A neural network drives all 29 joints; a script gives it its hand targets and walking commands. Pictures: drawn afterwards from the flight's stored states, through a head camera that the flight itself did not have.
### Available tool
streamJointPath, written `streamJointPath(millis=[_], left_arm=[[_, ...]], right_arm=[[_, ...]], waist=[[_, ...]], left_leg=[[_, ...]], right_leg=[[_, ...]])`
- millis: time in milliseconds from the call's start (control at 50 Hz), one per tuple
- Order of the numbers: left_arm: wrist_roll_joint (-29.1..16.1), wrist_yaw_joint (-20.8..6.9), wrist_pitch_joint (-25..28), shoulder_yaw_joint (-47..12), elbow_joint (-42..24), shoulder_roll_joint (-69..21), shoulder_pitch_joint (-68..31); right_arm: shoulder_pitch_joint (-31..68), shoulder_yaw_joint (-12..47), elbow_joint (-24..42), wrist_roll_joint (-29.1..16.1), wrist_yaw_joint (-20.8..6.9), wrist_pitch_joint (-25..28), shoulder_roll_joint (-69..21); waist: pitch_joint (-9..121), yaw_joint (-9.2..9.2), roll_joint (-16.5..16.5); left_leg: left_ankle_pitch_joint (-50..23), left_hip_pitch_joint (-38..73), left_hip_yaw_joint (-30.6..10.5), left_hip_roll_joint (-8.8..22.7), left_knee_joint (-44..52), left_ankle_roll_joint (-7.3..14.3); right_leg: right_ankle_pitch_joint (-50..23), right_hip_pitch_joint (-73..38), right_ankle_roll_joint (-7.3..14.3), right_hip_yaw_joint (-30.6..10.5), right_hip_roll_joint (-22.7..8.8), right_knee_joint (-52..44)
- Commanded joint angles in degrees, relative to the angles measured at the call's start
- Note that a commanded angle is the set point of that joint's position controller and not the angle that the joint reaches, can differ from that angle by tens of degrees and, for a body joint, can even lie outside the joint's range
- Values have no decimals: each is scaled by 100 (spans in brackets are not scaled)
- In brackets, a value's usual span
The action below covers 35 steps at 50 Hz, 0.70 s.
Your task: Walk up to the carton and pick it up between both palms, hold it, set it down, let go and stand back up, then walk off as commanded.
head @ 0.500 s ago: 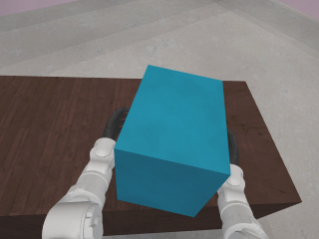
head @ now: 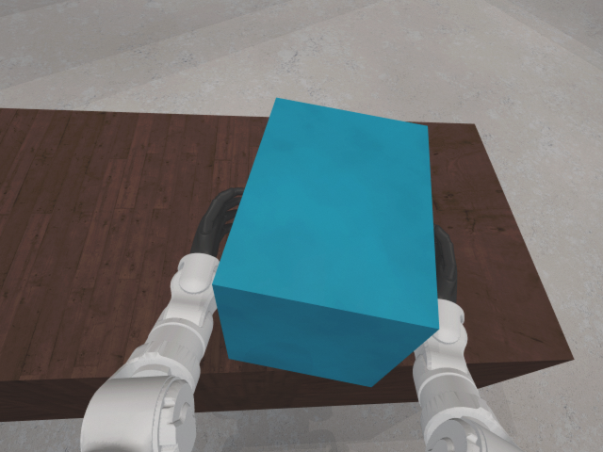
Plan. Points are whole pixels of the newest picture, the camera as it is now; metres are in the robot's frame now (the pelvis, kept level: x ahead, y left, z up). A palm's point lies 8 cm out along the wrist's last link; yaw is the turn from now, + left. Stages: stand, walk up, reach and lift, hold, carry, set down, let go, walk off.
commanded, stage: set down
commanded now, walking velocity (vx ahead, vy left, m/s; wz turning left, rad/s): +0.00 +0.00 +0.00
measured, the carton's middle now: (325, 246) +0.42 -0.05 -0.04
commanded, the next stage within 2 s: none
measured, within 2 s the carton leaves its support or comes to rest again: neither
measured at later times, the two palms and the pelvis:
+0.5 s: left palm (211, 248) +0.40 +0.12 -0.01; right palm (439, 288) +0.34 -0.20 +0.00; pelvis -0.02 +0.00 +0.00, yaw +0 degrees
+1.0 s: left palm (213, 255) +0.41 +0.12 -0.04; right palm (429, 296) +0.34 -0.20 -0.04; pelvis -0.01 +0.01 -0.01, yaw -1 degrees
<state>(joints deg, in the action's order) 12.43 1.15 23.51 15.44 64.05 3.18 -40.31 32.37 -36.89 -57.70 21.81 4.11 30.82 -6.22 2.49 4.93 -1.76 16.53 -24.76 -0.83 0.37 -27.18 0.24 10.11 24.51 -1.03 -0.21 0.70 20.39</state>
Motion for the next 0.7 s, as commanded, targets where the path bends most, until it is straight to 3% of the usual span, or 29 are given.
streamJointPath(millis=[0, 80, 220, 240, 260, 300, 340, 400, 420, 480, 540, 580, 680], left_arm=[[972, -467, 163, -419, 538, -3227, -3126], [976, -461, 234, -441, 550, -3260, -3255], [1082, -429, 315, -247, 667, -3129, -3310], [1089, -421, 320, -261, 681, -3097, -3306], [1120, -409, 310, -139, 778, -2906, -3286], [1159, -417, 318, -53, 808, -2947, -3288], [1161, -408, 334, -92, 767, -2886, -3384], [1156, -334, 343, 7, 697, -2662, -3347], [1226, -376, 326, -39, 628, -2987, -3382], [1254, -320, 315, 145, 723, -2608, -3373], [1269, -299, 319, 181, 701, -2516, -3339], [1361, -301, 293, 319, 634, -2613, -3457], [1142, -9, 335, 417, 475, -1569, -3460]], right_arm=[[3245, 1453, -843, 947, -784, 72, -2552], [3235, 1315, -1005, 1025, -798, 54, -2663], [3209, 1130, -1121, 1123, -799, 28, -2693], [3182, 1126, -1150, 1115, -801, 38, -2609], [3154, 1079, -1162, 1134, -790, 8, -2482], [3149, 1098, -1155, 1151, -787, -5, -2574], [3089, 963, -1288, 1182, -780, -35, -2544], [3038, 882, -1271, 1155, -730, 15, -2219], [3079, 853, -1292, 1242, -749, 5, -2603], [2979, 829, -1325, 1206, -735, -8, -2271], [2889, 680, -1449, 1224, -703, -14, -2137], [2955, 558, -1354, 1304, -680, -65, -2346], [2761, 360, -1333, 1009, -469, 36, -1114]], waist=[[3296, 15, 907], [3377, 112, 938], [3343, 74, 885], [3476, 146, 957], [3370, 57, 867], [3284, 56, 798], [3245, 176, 896], [3410, 139, 899], [3222, 209, 903], [3249, 102, 926], [3215, 183, 904], [3055, 137, 897], [3628, 176, 1042]], left_leg=[[-4031, 990, 261, 254, -168, -602], [-3721, 937, 277, 259, -155, -595], [-3267, 634, 306, 239, -103, -562], [-3233, 681, 299, 248, -116, -576], [-3064, 545, 326, 244, -100, -542], [-2866, 408, 344, 198, -70, -504], [-2663, 386, 330, 227, 2, -523], [-2920, 539, 332, 246, -41, -554], [-2836, 552, 318, 252, -45, -538], [-2637, 449, 359, 224, -42, -520], [-2744, 468, 330, 250, -65, -518], [-2452, 382, 366, 189, -45, -475], [-2845, 722, 341, 212, -225, -552]], right_leg=[[-2175, -218, 259, 692, -60, -16], [-1916, -17, 266, 682, -83, -42], [-1762, 17, 275, 632, -99, 11], [-1720, 87, 276, 662, -94, 31], [-1652, 48, 276, 631, -105, 30], [-1661, -30, 247, 611, -113, 77], [-1470, 21, 249, 609, -137, 49], [-1447, 178, 263, 622, -105, 13], [-1302, 292, 248, 641, -112, -4], [-1226, 316, 264, 620, -105, 47], [-1239, 360, 263, 620, -113, 70], [-1065, 375, 267, 618, -132, 53], [-1093, 682, 275, 615, -60, 119]])
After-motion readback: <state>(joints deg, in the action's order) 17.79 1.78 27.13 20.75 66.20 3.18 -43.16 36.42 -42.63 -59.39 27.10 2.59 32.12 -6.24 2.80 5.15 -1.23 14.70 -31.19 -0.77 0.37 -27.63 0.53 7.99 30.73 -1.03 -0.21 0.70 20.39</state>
